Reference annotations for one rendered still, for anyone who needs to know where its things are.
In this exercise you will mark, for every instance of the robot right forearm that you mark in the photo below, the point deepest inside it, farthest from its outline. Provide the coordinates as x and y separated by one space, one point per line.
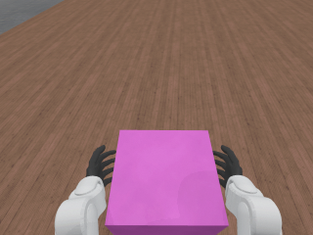
255 214

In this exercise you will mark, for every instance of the robot left hand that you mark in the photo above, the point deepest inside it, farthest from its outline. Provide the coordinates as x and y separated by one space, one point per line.
96 164

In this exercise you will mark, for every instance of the robot right hand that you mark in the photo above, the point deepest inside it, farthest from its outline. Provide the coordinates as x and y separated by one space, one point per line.
231 165

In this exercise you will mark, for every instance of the carton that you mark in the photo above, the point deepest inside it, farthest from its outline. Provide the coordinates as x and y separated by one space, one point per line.
165 182

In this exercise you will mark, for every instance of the robot left forearm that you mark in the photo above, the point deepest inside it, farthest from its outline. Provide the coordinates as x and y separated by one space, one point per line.
79 214

